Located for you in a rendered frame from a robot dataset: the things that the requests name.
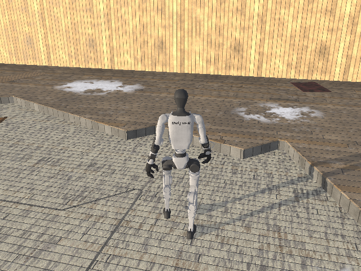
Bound robot right hand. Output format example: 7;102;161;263
198;152;212;164

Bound robot left foot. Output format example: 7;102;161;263
163;208;171;219

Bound robot left hand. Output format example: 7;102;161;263
146;163;159;178

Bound left robot upper arm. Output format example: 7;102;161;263
155;113;169;146

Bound right robot shin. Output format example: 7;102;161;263
188;193;197;232

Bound right robot upper arm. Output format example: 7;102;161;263
193;113;207;144

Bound robot left forearm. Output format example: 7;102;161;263
147;137;160;164

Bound robot right forearm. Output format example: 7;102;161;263
202;135;211;155

